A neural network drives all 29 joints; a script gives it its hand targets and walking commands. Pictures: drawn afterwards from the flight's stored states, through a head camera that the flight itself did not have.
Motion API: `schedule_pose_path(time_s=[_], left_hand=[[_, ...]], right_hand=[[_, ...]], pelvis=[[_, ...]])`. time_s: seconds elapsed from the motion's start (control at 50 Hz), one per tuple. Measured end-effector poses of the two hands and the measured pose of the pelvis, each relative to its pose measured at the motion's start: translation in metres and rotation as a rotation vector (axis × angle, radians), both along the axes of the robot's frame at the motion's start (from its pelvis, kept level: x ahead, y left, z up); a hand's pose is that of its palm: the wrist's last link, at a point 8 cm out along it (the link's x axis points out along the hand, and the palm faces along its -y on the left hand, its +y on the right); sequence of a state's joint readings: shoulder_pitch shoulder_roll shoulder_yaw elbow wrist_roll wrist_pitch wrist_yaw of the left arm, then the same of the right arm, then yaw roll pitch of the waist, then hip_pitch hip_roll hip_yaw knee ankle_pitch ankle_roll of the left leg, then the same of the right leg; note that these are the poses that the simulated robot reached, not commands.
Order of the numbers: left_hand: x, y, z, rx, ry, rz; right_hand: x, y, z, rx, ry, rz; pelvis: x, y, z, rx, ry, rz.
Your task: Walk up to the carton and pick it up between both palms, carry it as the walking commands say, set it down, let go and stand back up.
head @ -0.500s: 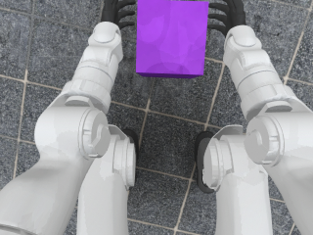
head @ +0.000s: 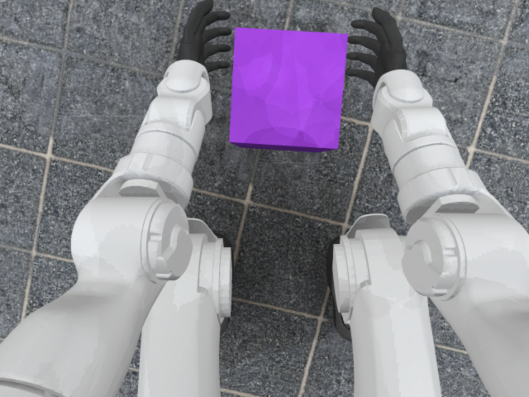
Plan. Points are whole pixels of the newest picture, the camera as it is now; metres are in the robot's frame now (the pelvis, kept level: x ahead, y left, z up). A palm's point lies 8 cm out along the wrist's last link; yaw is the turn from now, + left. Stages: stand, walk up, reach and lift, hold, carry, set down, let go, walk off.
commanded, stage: reach and lift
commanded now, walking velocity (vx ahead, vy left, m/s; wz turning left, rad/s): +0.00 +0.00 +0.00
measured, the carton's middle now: (284, 101) +0.49 +0.00 -0.27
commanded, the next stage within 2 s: none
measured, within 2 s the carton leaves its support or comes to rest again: neither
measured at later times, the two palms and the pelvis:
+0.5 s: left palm (184, 62) +0.51 +0.12 -0.12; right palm (393, 68) +0.50 -0.12 -0.12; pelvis -0.01 +0.00 +0.01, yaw +0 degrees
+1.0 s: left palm (179, 64) +0.49 +0.11 -0.07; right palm (404, 65) +0.48 -0.11 -0.06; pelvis -0.01 +0.00 +0.04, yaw +1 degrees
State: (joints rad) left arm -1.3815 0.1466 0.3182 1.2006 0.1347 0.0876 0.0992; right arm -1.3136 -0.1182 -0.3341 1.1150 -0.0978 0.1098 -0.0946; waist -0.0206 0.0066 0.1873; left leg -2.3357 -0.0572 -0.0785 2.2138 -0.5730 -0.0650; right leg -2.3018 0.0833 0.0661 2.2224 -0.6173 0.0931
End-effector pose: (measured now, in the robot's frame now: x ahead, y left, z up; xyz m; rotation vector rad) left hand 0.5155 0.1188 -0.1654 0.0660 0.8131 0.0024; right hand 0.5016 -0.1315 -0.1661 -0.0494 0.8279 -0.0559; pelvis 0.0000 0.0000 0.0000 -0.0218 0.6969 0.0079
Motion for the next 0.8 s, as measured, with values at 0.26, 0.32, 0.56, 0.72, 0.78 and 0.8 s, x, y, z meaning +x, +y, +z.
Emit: schedule_pose_path(time_s=[0.26,0.32,0.56,0.72,0.78,0.8], left_hand=[[-0.001,0.001,0.025,0.015,-0.058,0.039],[-0.003,0.001,0.031,0.017,-0.067,0.048],[-0.012,0.001,0.052,0.02,-0.087,0.085],[-0.017,0.003,0.059,0.023,-0.093,0.111],[-0.019,0.003,0.063,0.022,-0.099,0.12],[-0.019,0.003,0.065,0.023,-0.101,0.125]], right_hand=[[0.001,0.006,0.024,0.003,-0.061,-0.047],[0.0,0.007,0.03,0.002,-0.071,-0.057],[-0.006,0.012,0.053,0.002,-0.104,-0.103],[-0.01,0.016,0.064,0.002,-0.117,-0.115],[-0.011,0.017,0.068,0.0,-0.124,-0.123],[-0.011,0.017,0.07,-0.002,-0.127,-0.127]], pelvis=[[-0.006,-0.003,0.002,0.003,-0.006,0.001],[-0.008,-0.003,0.003,0.003,-0.005,0.002],[-0.013,-0.002,0.014,0.002,-0.003,0.008],[-0.015,-0.003,0.022,0.003,0.001,0.012],[-0.015,-0.003,0.025,0.002,0.003,0.012],[-0.015,-0.003,0.026,0.002,0.003,0.013]])
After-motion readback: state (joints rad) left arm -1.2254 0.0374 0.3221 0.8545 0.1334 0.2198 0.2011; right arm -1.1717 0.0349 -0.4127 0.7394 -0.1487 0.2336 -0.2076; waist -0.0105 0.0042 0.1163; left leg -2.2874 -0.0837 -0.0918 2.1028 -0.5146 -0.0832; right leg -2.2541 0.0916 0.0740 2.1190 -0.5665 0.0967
